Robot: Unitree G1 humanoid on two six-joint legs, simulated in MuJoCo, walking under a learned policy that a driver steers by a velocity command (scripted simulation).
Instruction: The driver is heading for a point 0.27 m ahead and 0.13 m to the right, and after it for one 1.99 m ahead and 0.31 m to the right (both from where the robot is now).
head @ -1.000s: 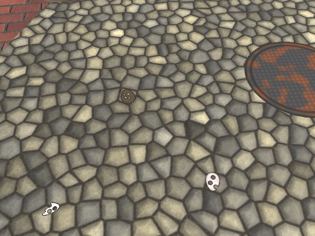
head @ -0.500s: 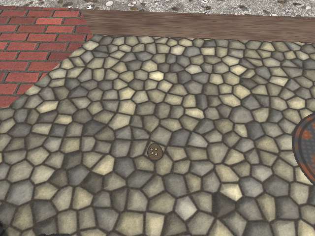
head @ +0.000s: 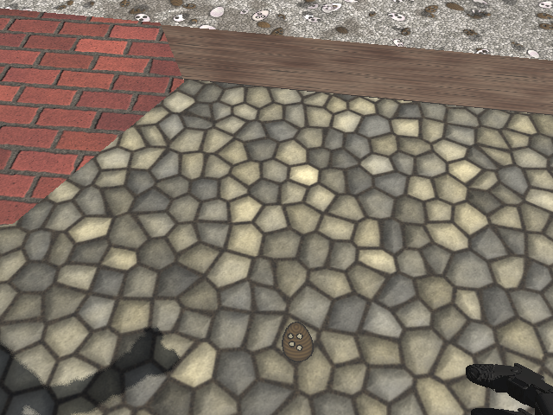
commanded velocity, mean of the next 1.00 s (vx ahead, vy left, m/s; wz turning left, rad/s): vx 0.19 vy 0.00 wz -0.38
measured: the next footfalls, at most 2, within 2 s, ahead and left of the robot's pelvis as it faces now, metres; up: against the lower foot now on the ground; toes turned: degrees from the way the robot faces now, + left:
right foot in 0.42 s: +0.33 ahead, -0.16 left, +0.00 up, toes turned -17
left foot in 0.86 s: +0.37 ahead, +0.08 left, +0.00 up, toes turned -24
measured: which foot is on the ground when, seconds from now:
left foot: down 0.00-0.42, up 0.44-0.84, down 0.86-1.00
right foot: up 0.00-0.40, down 0.42-1.00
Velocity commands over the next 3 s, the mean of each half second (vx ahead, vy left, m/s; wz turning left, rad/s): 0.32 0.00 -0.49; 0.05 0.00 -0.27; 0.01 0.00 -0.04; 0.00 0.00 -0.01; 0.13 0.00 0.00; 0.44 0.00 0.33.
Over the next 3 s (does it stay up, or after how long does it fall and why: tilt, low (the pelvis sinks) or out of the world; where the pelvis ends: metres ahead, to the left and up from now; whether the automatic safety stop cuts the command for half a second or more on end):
stays up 0.57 -0.16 -0.01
